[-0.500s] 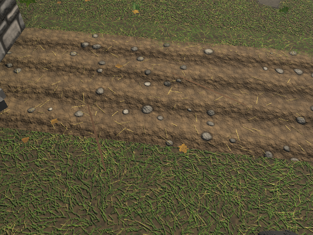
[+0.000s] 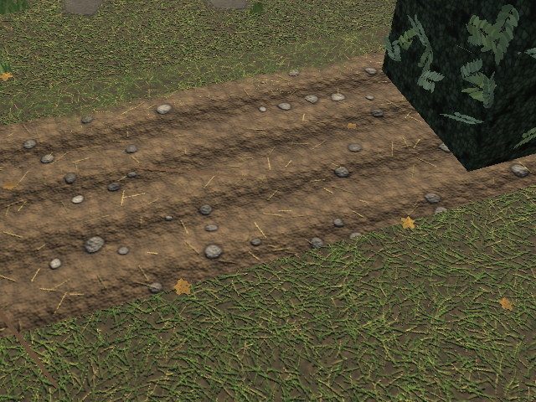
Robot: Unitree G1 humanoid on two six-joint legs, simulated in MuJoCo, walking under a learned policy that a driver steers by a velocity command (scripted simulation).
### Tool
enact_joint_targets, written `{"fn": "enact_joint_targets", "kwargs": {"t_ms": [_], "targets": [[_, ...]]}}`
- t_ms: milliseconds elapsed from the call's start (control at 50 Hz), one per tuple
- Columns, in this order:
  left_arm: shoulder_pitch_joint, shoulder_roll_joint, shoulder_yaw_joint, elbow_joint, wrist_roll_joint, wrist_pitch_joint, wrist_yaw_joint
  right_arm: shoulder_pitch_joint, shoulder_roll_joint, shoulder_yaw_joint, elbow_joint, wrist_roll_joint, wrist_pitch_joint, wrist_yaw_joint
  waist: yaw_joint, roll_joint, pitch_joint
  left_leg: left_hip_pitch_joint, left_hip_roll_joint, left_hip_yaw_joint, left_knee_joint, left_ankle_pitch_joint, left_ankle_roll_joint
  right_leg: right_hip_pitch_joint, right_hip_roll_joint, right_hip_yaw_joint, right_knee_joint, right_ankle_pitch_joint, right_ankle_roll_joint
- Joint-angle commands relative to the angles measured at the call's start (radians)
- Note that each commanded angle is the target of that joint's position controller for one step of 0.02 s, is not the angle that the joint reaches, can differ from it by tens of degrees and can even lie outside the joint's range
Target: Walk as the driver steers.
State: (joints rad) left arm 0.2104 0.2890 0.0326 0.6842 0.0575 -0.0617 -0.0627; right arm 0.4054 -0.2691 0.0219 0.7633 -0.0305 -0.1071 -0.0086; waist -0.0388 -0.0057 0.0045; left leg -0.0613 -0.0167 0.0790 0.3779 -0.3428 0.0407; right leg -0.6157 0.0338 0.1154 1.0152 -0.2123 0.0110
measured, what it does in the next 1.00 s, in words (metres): goes down: right foot, then left foot 0.16 m lower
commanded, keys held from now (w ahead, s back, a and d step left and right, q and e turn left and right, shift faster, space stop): w+e+shift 0.20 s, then shift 0.10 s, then q+shift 0.70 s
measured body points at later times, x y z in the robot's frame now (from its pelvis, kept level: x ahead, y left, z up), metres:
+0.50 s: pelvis +0.24 -0.08 -0.05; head +0.26 -0.07 +0.40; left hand +0.32 +0.15 -0.19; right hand +0.29 -0.35 -0.16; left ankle +0.34 +0.07 -0.71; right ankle +0.18 -0.13 -0.74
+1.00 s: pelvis +0.43 -0.12 -0.17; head +0.49 -0.08 +0.27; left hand +0.63 +0.15 -0.26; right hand +0.59 -0.38 -0.27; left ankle +0.51 -0.06 -0.90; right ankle +0.58 -0.31 -0.82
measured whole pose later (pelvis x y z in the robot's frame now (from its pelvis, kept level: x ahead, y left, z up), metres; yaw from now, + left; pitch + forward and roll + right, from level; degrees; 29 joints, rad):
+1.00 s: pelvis +0.43 -0.12 -0.17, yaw +9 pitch +4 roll -2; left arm 0.03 0.23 0.04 0.57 0.01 0.00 0.07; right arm 0.20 -0.27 -0.05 0.69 0.03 0.06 -0.06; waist -0.03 -0.03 0.05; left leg -0.44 -0.19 -0.23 0.50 -0.09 0.08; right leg -0.77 0.03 0.23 1.05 -0.19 0.13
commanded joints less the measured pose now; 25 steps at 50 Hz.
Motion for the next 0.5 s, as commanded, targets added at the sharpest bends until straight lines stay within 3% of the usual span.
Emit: {"fn": "enact_joint_targets", "kwargs": {"t_ms": [20, 60, 80, 120, 140, 160, 200, 220, 240, 260, 280, 300, 320, 340, 360, 380, 400, 420, 440, 460, 480, 500], "targets": [[-0.174, 0.127, 0.051, -0.109, -0.075, 0.060, -0.038, -0.024, -0.248, -0.079, -0.038, 0.047, 0.025, 0.000, 0.000, 0.027, 0.126, -0.041, 0.209, -0.115, -0.279, 0.215, 0.005, -0.140, -0.054, -0.084, -0.014, 0.184, -0.029], [-0.173, 0.066, 0.037, -0.107, -0.071, 0.097, -0.045, 0.063, -0.172, -0.072, 0.005, 0.033, 0.036, -0.004, -0.021, 0.109, 0.109, 0.034, 0.213, -0.033, -0.230, 0.415, -0.012, -0.182, -0.061, -0.127, 0.072, 0.183, -0.045], [-0.183, 0.057, 0.035, -0.107, -0.070, 0.104, -0.041, 0.085, -0.129, -0.066, 0.016, 0.030, 0.038, -0.006, -0.025, 0.112, 0.104, 0.066, 0.214, -0.006, -0.221, 0.429, -0.013, -0.203, -0.068, -0.134, 0.061, 0.187, -0.056], [-0.257, 0.043, 0.028, -0.120, -0.056, 0.104, -0.037, 0.113, -0.103, -0.066, 0.042, 0.019, 0.036, -0.016, -0.040, 0.101, 0.132, 0.097, 0.220, 0.037, -0.228, 0.413, -0.013, -0.207, -0.074, -0.159, -0.021, 0.194, -0.076], [-0.266, 0.050, 0.030, -0.119, -0.048, 0.107, -0.038, 0.135, -0.114, -0.071, 0.057, 0.015, 0.039, -0.023, -0.051, 0.113, 0.127, 0.156, 0.236, 0.042, -0.223, 0.412, -0.004, -0.221, -0.079, -0.165, -0.039, 0.175, -0.084], [-0.249, 0.065, 0.039, -0.102, -0.031, 0.111, -0.037, 0.195, -0.131, -0.080, 0.091, 0.005, 0.032, -0.033, -0.054, 0.130, 0.117, 0.307, 0.294, 0.034, -0.177, 0.540, 0.010, -0.328, -0.103, -0.143, 0.096, 0.187, -0.111], [-0.254, 0.065, 0.037, -0.094, -0.032, 0.107, -0.033, 0.198, -0.111, -0.078, 0.114, -0.004, 0.034, -0.038, -0.037, 0.086, 0.134, 0.394, 0.302, 0.079, -0.141, 0.632, 0.002, -0.393, -0.108, -0.148, 0.093, 0.125, -0.152], [-0.273, 0.050, 0.030, -0.096, -0.025, 0.103, -0.028, 0.185, -0.099, -0.073, 0.121, -0.008, 0.034, -0.041, -0.025, 0.069, 0.161, 0.356, 0.294, 0.110, -0.111, 0.780, -0.004, -0.340, -0.089, -0.176, 0.047, 0.096, -0.167], [-0.266, 0.031, 0.022, -0.089, -0.013, 0.096, -0.024, 0.153, -0.108, -0.071, 0.121, -0.008, 0.036, -0.045, -0.001, 0.065, 0.169, 0.284, 0.280, 0.154, -0.068, 0.951, -0.013, -0.224, -0.061, -0.220, -0.022, 0.091, -0.178], [-0.184, 0.035, 0.026, -0.051, -0.011, 0.089, -0.019, 0.089, -0.114, -0.066, 0.104, -0.005, 0.036, -0.044, 0.046, 0.066, 0.128, 0.158, 0.241, 0.223, 0.029, 1.195, -0.019, 0.002, 0.009, -0.318, -0.035, 0.123, -0.186], [-0.052, 0.037, 0.032, -0.011, -0.009, 0.088, -0.014, 0.037, -0.154, -0.074, 0.097, 0.005, 0.036, -0.042, 0.124, 0.102, 0.075, 0.006, 0.255, 0.233, 0.179, 1.380, -0.019, 0.278, 0.048, -0.330, -0.069, 0.088, -0.197], [0.299, 0.037, 0.041, 0.026, -0.042, -0.004, -0.045, -0.013, -0.216, -0.033, 0.082, -0.207, -0.022, 0.049, 0.262, 0.123, -0.045, -0.472, 0.305, 0.131, 0.328, 1.457, -0.033, 0.914, 0.047, -0.132, 0.083, 0.161, -0.159], [0.552, 0.132, 0.083, 0.146, -0.024, -0.057, -0.024, -0.233, -0.330, -0.095, 0.063, -0.172, -0.050, 0.065, 0.428, -0.141, -0.046, -0.670, 0.117, 0.143, 0.914, 0.466, -0.067, 1.097, 0.020, -0.081, -0.170, 0.317, -0.221], [0.554, 0.178, 0.068, 0.157, 0.028, -0.067, -0.010, -0.012, -0.116, -0.043, 0.088, -0.141, -0.049, 0.120, 0.261, -0.210, -0.425, -0.671, 0.002, 0.001, 1.249, -0.288, -0.020, 1.312, -0.174, 0.136, -0.258, 0.687, -0.368], [0.534, 0.186, 0.068, 0.154, 0.058, -0.074, -0.007, -0.149, -0.073, -0.029, -0.011, -0.035, -0.051, 0.130, 0.270, -0.021, -0.202, -0.831, -0.069, -0.238, 1.202, -0.246, 0.013, 1.093, -0.283, 0.385, -0.412, 0.714, -0.442], [0.344, 0.162, 0.056, 0.129, 0.028, -0.091, -0.001, -0.235, -0.115, -0.038, -0.071, -0.016, -0.055, 0.116, 0.195, -0.027, 0.054, -0.914, 0.007, -0.253, 1.142, -0.169, 0.008, 0.783, -0.336, 0.358, -0.481, 0.525, -0.413], [0.221, 0.110, 0.033, 0.111, -0.004, -0.079, -0.003, -0.207, -0.163, -0.057, -0.070, -0.035, -0.038, 0.096, 0.121, 0.013, 0.051, -0.852, 0.050, -0.226, 1.120, -0.140, -0.007, 0.603, -0.348, 0.316, -0.482, 0.402, -0.411], [0.132, 0.034, -0.003, 0.108, -0.004, -0.069, 0.002, -0.129, -0.110, -0.045, -0.054, -0.043, -0.008, 0.083, 0.040, 0.068, 0.043, -0.812, 0.098, -0.221, 1.043, -0.092, -0.004, 0.402, -0.368, 0.250, -0.459, 0.306, -0.399], [0.088, -0.014, -0.031, 0.093, 0.013, -0.068, 0.009, -0.079, -0.047, -0.020, -0.021, -0.068, 0.024, 0.074, 0.001, 0.089, 0.064, -0.652, 0.133, -0.225, 0.941, -0.009, 0.000, 0.154, -0.332, 0.181, -0.500, 0.281, -0.368], [0.015, -0.063, -0.056, 0.067, 0.024, -0.082, 0.025, -0.025, 0.016, -0.001, -0.010, -0.113, 0.043, 0.079, -0.052, 0.045, 0.056, -0.512, 0.134, -0.214, 0.820, 0.221, 0.020, -0.013, -0.246, 0.074, -0.549, 0.218, -0.304], [-0.084, -0.111, -0.077, 0.025, 0.032, -0.103, 0.054, 0.010, 0.024, -0.002, 0.011, -0.126, 0.041, 0.087, -0.069, 0.028, 0.040, -0.329, 0.135, -0.185, 0.586, 0.510, 0.024, -0.174, -0.140, -0.084, -0.559, 0.037, -0.226], [-0.086, -0.054, -0.069, 0.014, 0.051, -0.113, 0.072, 0.007, 0.019, -0.010, 0.017, -0.115, 0.040, 0.089, -0.075, -0.022, 0.025, -0.146, 0.106, -0.144, 0.503, 0.750, 0.024, -0.277, -0.078, -0.191, -0.480, -0.102, -0.182]]}}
